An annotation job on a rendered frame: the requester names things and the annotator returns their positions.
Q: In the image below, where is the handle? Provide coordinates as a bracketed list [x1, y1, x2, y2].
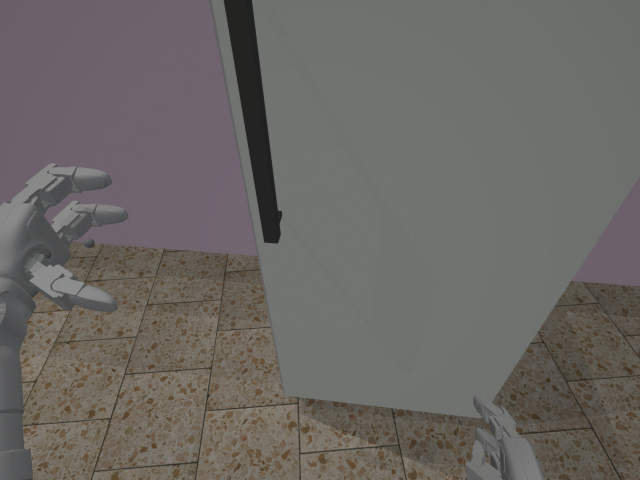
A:
[224, 0, 282, 244]

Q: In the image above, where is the robot left hand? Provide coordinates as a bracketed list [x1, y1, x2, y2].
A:
[0, 163, 128, 312]

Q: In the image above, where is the left robot forearm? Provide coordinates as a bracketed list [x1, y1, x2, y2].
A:
[0, 277, 36, 480]

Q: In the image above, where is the fridge door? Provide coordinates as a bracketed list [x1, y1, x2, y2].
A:
[212, 0, 640, 418]

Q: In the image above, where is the robot right hand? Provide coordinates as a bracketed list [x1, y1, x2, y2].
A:
[466, 395, 544, 480]

